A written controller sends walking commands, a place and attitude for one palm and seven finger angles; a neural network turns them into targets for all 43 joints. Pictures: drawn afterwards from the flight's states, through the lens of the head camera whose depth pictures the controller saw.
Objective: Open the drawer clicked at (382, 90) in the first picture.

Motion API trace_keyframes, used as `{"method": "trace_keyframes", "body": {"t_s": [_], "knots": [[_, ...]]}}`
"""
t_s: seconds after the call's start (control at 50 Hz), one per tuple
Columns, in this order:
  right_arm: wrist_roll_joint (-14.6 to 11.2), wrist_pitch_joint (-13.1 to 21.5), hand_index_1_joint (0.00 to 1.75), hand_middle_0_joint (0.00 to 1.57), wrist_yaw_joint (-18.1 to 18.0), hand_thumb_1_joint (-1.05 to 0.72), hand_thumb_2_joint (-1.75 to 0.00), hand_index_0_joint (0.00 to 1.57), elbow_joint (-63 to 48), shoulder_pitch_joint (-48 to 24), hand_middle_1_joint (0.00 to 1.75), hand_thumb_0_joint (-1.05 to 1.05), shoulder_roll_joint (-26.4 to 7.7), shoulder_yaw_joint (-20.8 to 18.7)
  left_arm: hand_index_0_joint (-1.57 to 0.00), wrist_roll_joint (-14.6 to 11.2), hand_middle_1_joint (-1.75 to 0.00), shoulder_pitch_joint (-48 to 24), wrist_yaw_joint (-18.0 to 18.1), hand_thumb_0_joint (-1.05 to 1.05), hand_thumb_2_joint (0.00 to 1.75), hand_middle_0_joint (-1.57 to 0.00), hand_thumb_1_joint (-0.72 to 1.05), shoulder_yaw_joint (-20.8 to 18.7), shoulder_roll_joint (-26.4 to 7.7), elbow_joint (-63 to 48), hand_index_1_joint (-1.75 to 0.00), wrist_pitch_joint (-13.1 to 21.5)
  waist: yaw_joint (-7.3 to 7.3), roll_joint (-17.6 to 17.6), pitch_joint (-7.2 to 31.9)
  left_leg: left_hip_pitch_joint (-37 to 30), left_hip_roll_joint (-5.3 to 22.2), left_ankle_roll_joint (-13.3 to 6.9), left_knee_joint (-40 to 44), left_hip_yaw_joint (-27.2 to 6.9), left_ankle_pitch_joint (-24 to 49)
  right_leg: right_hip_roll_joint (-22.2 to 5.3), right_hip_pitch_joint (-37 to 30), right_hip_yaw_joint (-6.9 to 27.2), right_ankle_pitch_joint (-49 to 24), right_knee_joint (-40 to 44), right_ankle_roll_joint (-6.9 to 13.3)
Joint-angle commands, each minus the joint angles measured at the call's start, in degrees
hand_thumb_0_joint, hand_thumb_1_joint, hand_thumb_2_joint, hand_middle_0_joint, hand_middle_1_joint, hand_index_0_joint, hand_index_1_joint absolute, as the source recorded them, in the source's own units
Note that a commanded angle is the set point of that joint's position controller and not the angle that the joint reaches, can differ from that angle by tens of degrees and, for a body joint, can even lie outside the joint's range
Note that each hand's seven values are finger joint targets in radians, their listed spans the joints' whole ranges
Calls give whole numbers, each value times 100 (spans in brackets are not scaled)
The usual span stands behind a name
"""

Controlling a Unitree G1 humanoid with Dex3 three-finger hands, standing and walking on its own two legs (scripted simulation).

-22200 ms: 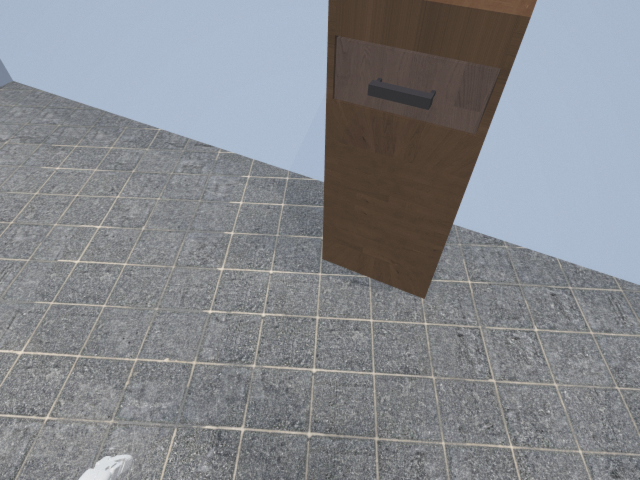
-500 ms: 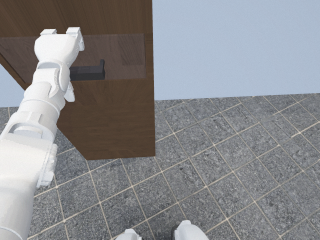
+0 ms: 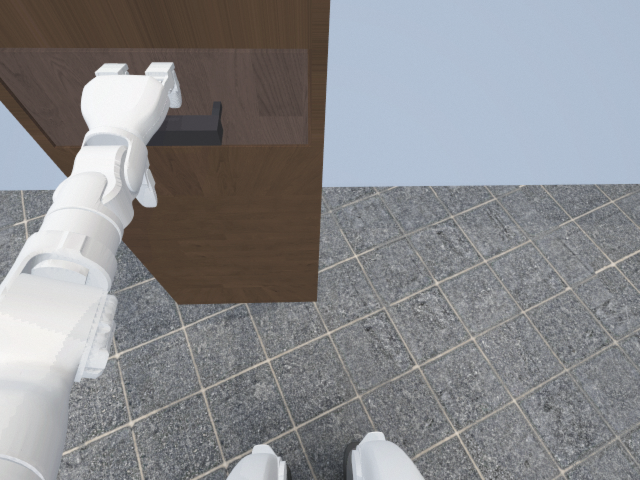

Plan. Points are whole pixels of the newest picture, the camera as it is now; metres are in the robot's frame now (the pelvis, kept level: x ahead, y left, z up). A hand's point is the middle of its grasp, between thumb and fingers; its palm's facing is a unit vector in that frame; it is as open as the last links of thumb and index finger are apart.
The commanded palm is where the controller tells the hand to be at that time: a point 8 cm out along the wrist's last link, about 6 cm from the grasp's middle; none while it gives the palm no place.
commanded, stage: lift the fingers back up to retry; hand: left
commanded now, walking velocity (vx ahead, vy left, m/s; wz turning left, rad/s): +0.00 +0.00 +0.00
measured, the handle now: (163, 119) +0.57 +0.19 +0.07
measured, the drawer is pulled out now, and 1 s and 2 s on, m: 0.00 0.00 0.00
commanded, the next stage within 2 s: re-aim the fingers above the handle in 0.74 s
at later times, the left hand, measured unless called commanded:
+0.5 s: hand (138, 128) +0.53 +0.20 +0.10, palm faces -0.08 +0.01 -1.00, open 13.3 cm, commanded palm +0.53 +0.20 +0.19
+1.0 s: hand (139, 111) +0.53 +0.19 +0.13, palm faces -0.03 +0.01 -1.00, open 13.3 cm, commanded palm +0.52 +0.19 +0.20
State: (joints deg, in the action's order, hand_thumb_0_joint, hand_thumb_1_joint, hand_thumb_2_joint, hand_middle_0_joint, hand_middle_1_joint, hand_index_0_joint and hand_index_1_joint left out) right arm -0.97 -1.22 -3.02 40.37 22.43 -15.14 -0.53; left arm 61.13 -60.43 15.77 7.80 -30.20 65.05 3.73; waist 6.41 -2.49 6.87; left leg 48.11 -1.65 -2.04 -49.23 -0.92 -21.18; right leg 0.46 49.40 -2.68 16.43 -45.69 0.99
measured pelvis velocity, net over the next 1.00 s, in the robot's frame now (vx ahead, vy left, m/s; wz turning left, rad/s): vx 0.06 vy -0.01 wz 0.01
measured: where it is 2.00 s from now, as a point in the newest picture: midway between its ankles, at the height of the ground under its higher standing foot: outside the picture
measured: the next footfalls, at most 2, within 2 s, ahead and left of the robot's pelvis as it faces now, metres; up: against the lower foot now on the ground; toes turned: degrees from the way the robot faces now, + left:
none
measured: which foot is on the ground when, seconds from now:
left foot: down 0.00-1.00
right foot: down 0.00-1.00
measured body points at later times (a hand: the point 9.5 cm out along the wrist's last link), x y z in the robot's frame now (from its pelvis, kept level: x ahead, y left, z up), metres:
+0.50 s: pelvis +0.03 +0.00 +0.02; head +0.12 -0.01 +0.46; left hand +0.52 +0.20 +0.15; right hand +0.04 -0.27 -0.11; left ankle +0.01 +0.10 -0.69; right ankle +0.05 -0.11 -0.69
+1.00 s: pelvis +0.06 -0.01 +0.03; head +0.13 -0.03 +0.48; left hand +0.52 +0.19 +0.18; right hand +0.15 -0.27 -0.11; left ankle +0.01 +0.10 -0.69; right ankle +0.05 -0.11 -0.69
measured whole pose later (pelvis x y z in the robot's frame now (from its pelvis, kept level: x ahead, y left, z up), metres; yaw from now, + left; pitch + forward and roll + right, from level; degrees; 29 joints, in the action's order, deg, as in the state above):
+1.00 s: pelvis +0.06 -0.01 +0.03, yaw +1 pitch +13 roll +0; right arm -0.8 -3.6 -1.5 40.0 15.2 -15.0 -2.4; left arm 57.9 -48.3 7.9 8.4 -25.7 50.7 2.9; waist 1.6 -4.6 4.8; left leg 27.0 -1.9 -1.7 -34.5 -1.5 -19.9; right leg 0.4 29.3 -2.6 16.8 -33.5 1.2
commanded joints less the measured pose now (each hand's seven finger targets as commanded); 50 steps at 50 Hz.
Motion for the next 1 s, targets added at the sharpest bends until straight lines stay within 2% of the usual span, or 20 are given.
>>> {"method": "trace_keyframes", "body": {"t_s": [0.0,0.02,0.08,0.12,0.18,0.22,0.26,0.28,0.32,0.36,0.42,0.48,0.54,0.62,0.64,0.7,0.78,0.84,0.86,0.98], "knots": [[16,61,30,20,-52,-90,-90,20,-259,865,30,0,-954,-352,-30,-14,-120,-3162,0,0,30,-30,-50,-278,-1169,-803,-120,-419,585,-218,2004,-1453,21,-104,913,-120,180,202,-1056,168,123,833,20],[4,40,30,20,-58,-90,-90,20,-281,843,30,0,-952,-343,-30,13,-120,-3078,9,0,30,-30,-50,-536,-1477,-775,-120,-451,471,-252,2084,-1468,2,-94,930,-113,220,204,-1200,173,107,847,32],[8,36,30,20,-84,-90,-90,20,-335,742,30,0,-884,-330,-30,-61,-120,-3297,-53,0,30,-30,-50,-292,-1177,-1047,-120,-444,534,-246,2176,-1758,15,-100,1027,-121,372,201,-1372,165,6,965,29],[-25,45,30,20,-113,-90,-90,20,-358,688,30,0,-895,-305,-30,-77,-120,-3256,-94,0,30,-30,-50,-345,-1287,-1044,-120,-420,491,-272,1981,-1799,24,-79,1146,-163,224,196,-1351,147,107,1000,25],[-9,89,30,20,-153,-90,-90,20,-398,628,30,0,-882,-319,-30,-163,-120,-3414,-145,0,30,-30,-50,-360,-1256,-1399,-120,-269,474,-185,2175,-2061,27,-99,1200,-157,406,195,-1583,176,-16,1092,31],[-14,105,30,20,-188,-90,-90,20,-432,607,30,0,-878,-306,-30,-151,-120,-3316,-160,0,30,-30,-50,-600,-1576,-1515,-120,-154,362,-258,2234,-2081,3,-95,1246,-144,520,185,-1809,207,-99,1121,38],[-24,133,30,20,-209,-90,-90,20,-459,559,30,0,-844,-301,-30,-196,-120,-3328,-207,0,30,-30,-50,-427,-1367,-1635,-120,-53,383,-182,2130,-2156,5,-98,1308,-137,542,180,-1865,208,-113,1184,30],[-15,144,30,20,-223,-90,-90,20,-443,573,30,0,-867,-305,-30,-241,-120,-3338,-222,0,30,-30,-50,-540,-1475,-1683,-120,16,368,-51,2166,-2176,22,-99,1336,-154,650,174,-1992,209,-195,1215,36],[-22,149,30,20,-240,-90,-90,20,-450,557,30,0,-870,-323,-30,-226,-120,-3341,-198,0,30,-30,-50,-684,-1673,-1969,-120,143,292,-244,2323,-2375,5,-84,1351,-151,852,178,-2058,223,-333,1208,50],[-18,170,30,20,-229,-90,-90,20,-452,552,30,0,-843,-351,-30,-255,-120,-3388,-195,0,30,-30,-50,-533,-1431,-2216,-120,220,291,-282,2408,-2625,13,-63,1370,-159,1113,192,-2077,188,-473,1220,59],[7,175,30,20,-202,-90,-90,20,-419,527,30,0,-855,-406,-30,-290,-120,-3376,-125,0,30,-30,-50,-775,-1628,-2604,-120,323,201,-385,2615,-3004,13,-31,1364,-173,1646,217,-2230,170,-816,1248,82],[18,177,30,20,-187,-90,-90,20,-368,496,30,0,-856,-425,-30,-359,-120,-3500,-124,0,30,-30,-50,-635,-1459,-2923,-120,357,217,-356,2736,-3214,13,-13,1372,-149,2119,216,-2424,160,-1184,1282,85],[29,165,30,20,-144,-90,-90,20,-378,438,30,0,-828,-452,-30,-393,-120,-3476,-110,0,30,-30,-50,-695,-1464,-3394,-120,384,99,-736,3038,-3715,15,74,1342,-171,2957,235,-2529,114,-1570,1241,99],[8,100,30,20,-71,-90,-90,20,-281,410,30,0,-831,-473,-30,-435,-120,-3069,-124,0,30,-30,-50,-749,-1370,-3088,-120,276,81,-340,2548,-3547,24,77,1394,-174,3155,256,-2612,76,-1774,1309,96],[14,95,30,20,-47,-90,-90,20,-308,359,30,0,-818,-472,-30,-439,-120,-3075,-140,0,30,-30,-50,-574,-1146,-3203,-120,280,90,-407,2597,-3638,25,77,1397,-163,3267,246,-2601,81,-1791,1308,91],[35,65,30,20,4,-90,-90,20,-338,295,30,0,-786,-513,-30,-443,-120,-2972,-153,0,30,-30,-50,-653,-1153,-3560,-120,310,-17,-546,2940,-3989,47,115,1312,-173,4047,243,-2771,92,-2175,1256,91],[39,10,30,20,88,-90,-90,20,-348,171,30,0,-772,-543,-30,-444,-120,-2719,-205,0,30,-30,-50,-400,-762,-3612,-120,192,-23,-404,2850,-4097,73,148,1278,-170,4445,253,-2777,54,-2303,1267,87],[27,-68,30,20,134,-90,-90,20,-311,64,30,0,-770,-500,-30,-392,-120,-2467,-236,0,30,-30,-50,-442,-756,-3143,-120,-25,-61,-152,2447,-3700,41,78,1395,-106,3856,232,-2860,64,-2201,1304,88],[19,-98,30,20,132,-90,-90,20,-291,35,30,0,-785,-498,-30,-355,-120,-2473,-245,0,30,-30,-50,-581,-938,-2993,-120,-86,-49,36,2302,-3521,21,51,1436,-83,3638,227,-2956,64,-2234,1318,93],[29,-199,30,20,77,-90,-90,20,-461,-152,30,0,-765,-461,-30,-364,-120,-2400,-415,0,30,-30,-50,-675,-1117,-3050,-120,-34,-146,81,2583,-3314,-64,-17,1517,38,3311,145,-3513,167,-2513,1304,91]]}}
